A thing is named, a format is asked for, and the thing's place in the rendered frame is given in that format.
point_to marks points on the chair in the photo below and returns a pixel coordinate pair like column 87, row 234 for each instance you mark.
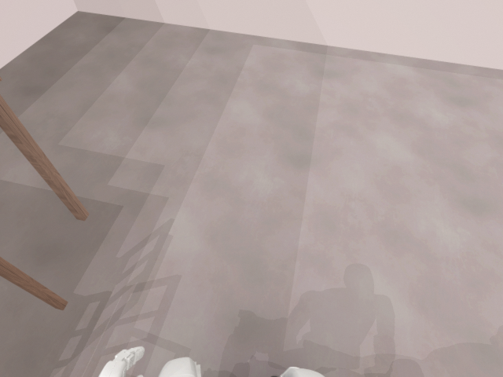
column 24, row 281

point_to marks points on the robot left hand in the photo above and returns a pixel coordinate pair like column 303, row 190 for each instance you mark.
column 123, row 361

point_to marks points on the robot left thigh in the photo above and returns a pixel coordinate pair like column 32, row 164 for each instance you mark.
column 181, row 367

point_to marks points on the table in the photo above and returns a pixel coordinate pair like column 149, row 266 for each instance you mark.
column 18, row 134

